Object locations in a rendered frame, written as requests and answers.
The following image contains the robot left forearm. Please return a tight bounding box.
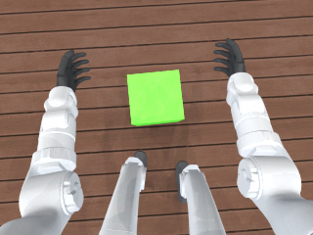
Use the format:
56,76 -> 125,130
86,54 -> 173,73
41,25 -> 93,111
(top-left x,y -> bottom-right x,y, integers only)
19,86 -> 78,215

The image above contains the right robot hand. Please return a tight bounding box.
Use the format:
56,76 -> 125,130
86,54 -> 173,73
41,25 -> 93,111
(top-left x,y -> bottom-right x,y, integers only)
213,38 -> 246,78

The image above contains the robot right upper arm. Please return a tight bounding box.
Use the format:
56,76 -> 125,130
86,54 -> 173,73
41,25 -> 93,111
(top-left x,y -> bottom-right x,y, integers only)
237,156 -> 313,235

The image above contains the robot right foot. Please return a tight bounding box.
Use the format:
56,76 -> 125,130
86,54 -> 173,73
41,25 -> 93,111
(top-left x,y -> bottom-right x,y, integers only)
175,161 -> 188,204

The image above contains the left robot hand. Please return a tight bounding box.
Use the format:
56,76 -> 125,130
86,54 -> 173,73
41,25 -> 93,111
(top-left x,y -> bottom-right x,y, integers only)
56,49 -> 91,93

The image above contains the robot left upper arm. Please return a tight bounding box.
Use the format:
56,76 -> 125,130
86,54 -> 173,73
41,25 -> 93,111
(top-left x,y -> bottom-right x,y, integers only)
0,169 -> 84,235

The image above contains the left robot shin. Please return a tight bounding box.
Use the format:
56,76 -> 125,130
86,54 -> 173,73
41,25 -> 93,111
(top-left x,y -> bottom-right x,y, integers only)
121,157 -> 143,169

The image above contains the carton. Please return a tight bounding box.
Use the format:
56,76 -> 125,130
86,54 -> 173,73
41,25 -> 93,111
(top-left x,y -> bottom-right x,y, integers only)
127,70 -> 185,126

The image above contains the robot right forearm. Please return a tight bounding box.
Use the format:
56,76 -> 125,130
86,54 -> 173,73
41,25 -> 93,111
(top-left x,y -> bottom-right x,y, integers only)
226,72 -> 301,192

